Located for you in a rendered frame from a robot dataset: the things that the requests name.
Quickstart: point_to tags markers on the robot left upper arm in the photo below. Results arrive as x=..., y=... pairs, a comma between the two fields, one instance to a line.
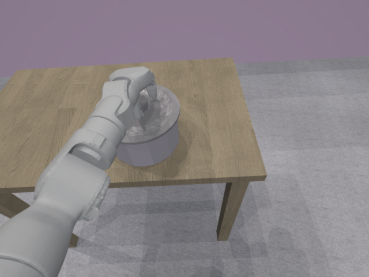
x=34, y=243

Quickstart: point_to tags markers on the lid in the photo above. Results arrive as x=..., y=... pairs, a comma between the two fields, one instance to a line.
x=159, y=118

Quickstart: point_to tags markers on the table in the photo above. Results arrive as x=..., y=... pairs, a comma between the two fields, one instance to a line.
x=40, y=109

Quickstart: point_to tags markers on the knob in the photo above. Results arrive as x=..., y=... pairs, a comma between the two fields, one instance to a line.
x=143, y=103

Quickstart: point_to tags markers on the robot left forearm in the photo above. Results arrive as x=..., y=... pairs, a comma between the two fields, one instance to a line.
x=98, y=139

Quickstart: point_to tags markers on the pot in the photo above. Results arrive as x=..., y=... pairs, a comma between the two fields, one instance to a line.
x=150, y=153

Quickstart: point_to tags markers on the robot left hand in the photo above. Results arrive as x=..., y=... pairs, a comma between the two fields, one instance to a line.
x=145, y=79

